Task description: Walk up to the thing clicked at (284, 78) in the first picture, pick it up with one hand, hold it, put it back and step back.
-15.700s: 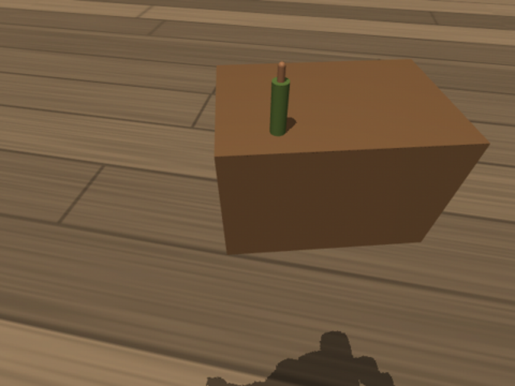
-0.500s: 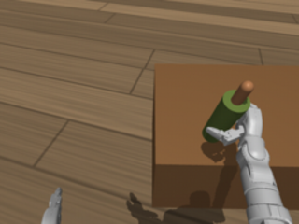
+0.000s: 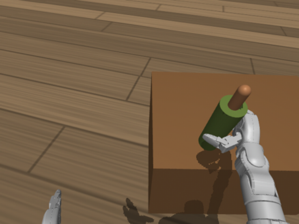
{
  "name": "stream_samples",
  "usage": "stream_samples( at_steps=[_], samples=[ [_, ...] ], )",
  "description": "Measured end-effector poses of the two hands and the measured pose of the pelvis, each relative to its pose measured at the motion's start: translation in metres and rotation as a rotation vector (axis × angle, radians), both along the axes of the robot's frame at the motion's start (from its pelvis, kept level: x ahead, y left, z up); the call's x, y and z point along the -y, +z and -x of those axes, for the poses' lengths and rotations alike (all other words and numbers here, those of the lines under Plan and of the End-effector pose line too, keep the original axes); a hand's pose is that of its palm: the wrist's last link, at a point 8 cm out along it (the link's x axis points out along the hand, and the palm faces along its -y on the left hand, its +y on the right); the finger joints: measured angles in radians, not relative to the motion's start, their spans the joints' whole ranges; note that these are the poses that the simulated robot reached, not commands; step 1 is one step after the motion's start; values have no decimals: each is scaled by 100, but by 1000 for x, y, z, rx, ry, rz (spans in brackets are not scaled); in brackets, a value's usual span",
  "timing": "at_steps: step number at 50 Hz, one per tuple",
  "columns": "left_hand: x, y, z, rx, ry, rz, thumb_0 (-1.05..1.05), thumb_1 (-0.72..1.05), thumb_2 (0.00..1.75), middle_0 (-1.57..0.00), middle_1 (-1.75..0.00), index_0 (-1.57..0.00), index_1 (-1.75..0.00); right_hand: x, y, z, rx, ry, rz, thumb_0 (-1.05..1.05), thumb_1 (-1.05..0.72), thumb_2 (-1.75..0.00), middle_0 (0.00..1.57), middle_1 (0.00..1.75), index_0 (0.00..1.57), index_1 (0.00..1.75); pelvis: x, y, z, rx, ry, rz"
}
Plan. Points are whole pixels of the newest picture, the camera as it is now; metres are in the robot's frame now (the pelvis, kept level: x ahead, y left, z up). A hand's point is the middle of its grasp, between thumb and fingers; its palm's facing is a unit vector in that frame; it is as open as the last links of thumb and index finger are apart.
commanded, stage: lift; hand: right
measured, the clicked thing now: (222, 121) +0.32 -0.16 +0.16
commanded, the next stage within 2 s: hold in 0.04 s
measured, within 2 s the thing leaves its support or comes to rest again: neither
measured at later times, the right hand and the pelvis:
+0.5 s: hand (225, 125) +0.32 -0.17 +0.14, palm faces +0.20 +0.98 -0.02, open 9.4 cm; pelvis +0.00 +0.00 +0.01, yaw +0 degrees
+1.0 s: hand (227, 125) +0.32 -0.17 +0.14, palm faces +0.22 +0.97 -0.02, open 9.4 cm; pelvis +0.00 +0.01 +0.01, yaw +0 degrees
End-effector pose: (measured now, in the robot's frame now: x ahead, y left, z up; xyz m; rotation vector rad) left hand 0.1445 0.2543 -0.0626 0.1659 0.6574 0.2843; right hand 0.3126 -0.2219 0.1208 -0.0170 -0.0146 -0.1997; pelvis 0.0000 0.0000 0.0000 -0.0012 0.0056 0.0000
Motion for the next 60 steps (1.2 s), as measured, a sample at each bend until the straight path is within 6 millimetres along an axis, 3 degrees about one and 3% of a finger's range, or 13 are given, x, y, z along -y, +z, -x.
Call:
stream_samples(
  at_steps=[33, 60],
  samples=[
    [-6, -4, -4, -7, 4, 18, -1, -53, 5, -4, -5, -5, -5, -5, 30, 21, 11, -8, 7, -4, 55, -98, 83, 125, 96, 129, -3, 8, 0, 46, -7, 1],
    [-7, -1, -13, 9, -10, 15, -1, -53, 5, -5, -5, -5, -5, -4, 29, 17, -12, -5, 5, -3, 53, -96, 82, 124, 95, 128, -5, 10, -3, 48, -10, 0]
  ],
)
